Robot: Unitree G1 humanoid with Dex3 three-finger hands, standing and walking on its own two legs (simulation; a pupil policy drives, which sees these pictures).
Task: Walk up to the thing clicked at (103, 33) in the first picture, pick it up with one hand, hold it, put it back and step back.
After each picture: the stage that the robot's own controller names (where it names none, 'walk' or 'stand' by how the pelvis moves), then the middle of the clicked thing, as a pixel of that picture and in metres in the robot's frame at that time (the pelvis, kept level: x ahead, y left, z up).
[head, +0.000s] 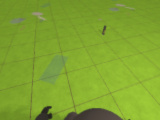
stand; (104, 30) +2.24 -0.28 -0.65
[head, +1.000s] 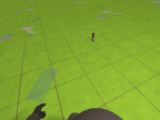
walk; (93, 37) +2.11 +0.12 -0.63
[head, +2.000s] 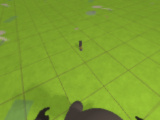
walk; (80, 45) +1.44 +0.36 -0.65
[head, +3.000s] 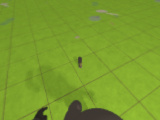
walk; (80, 62) +0.97 +0.25 -0.65
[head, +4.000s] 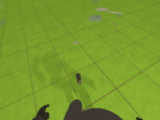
walk; (78, 78) +0.59 +0.21 -0.64
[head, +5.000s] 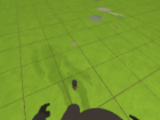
stand; (74, 85) +0.46 +0.19 -0.63
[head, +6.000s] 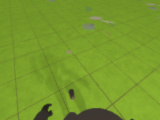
stand; (71, 94) +0.40 +0.22 -0.65
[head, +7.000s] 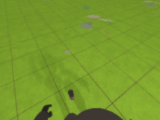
stand; (71, 95) +0.38 +0.22 -0.66
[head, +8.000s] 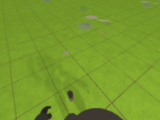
stand; (70, 96) +0.37 +0.24 -0.65
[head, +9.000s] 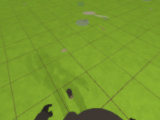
stand; (70, 94) +0.37 +0.25 -0.65
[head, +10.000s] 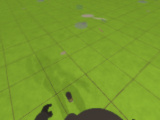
stand; (69, 97) +0.35 +0.26 -0.65
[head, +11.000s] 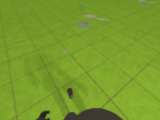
stand; (70, 93) +0.40 +0.24 -0.66
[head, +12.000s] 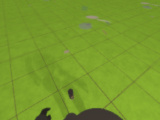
stand; (71, 94) +0.40 +0.22 -0.66
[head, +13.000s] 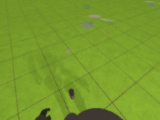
stand; (71, 94) +0.39 +0.22 -0.66
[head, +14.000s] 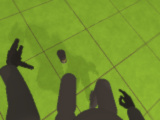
go down; (62, 57) +0.46 +0.25 -0.34
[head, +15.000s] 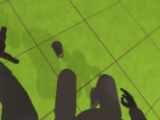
go down; (58, 51) +0.46 +0.28 -0.25
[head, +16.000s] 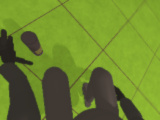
close in; (34, 46) +0.44 +0.32 -0.17
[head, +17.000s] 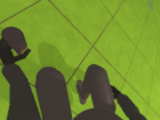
close; (19, 45) +0.43 +0.34 -0.16
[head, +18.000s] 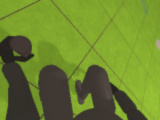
lift; (24, 49) +0.39 +0.32 -0.16
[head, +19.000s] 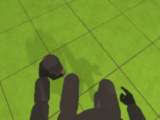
lift; (56, 68) +0.31 +0.23 -0.01
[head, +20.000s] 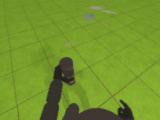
hold; (68, 73) +0.31 +0.16 +0.04
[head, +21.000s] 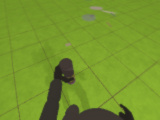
hold; (68, 73) +0.32 +0.16 +0.03
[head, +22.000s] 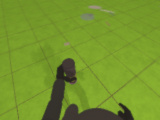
crouch; (70, 73) +0.33 +0.14 +0.02
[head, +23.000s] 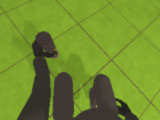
crouch; (49, 47) +0.46 +0.25 -0.05
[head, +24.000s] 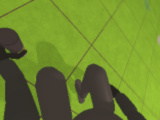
lower; (15, 46) +0.42 +0.34 -0.16
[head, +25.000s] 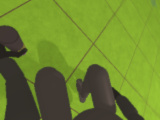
lower; (15, 44) +0.42 +0.35 -0.15
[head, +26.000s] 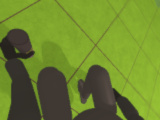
lower; (24, 47) +0.41 +0.32 -0.16
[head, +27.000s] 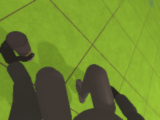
lower; (23, 49) +0.41 +0.31 -0.16
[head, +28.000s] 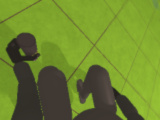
open; (30, 50) +0.41 +0.30 -0.16
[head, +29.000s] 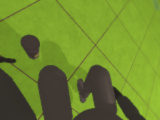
stand; (32, 49) +0.40 +0.29 -0.16
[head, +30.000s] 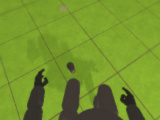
walk; (71, 68) +0.42 +0.21 -0.40
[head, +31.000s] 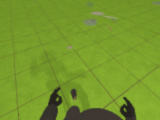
stand; (74, 94) +0.38 +0.18 -0.59
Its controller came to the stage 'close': yes
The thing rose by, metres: 0.68
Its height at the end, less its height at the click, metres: +0.00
